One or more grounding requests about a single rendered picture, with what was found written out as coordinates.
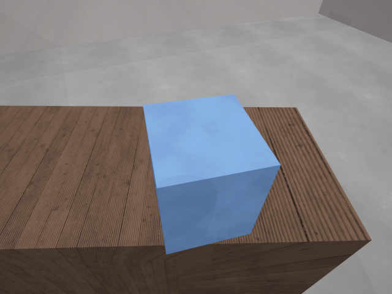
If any carton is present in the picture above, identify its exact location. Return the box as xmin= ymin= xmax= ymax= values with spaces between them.
xmin=143 ymin=94 xmax=281 ymax=255

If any pedestal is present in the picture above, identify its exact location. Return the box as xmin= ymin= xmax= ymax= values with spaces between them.
xmin=0 ymin=106 xmax=371 ymax=294

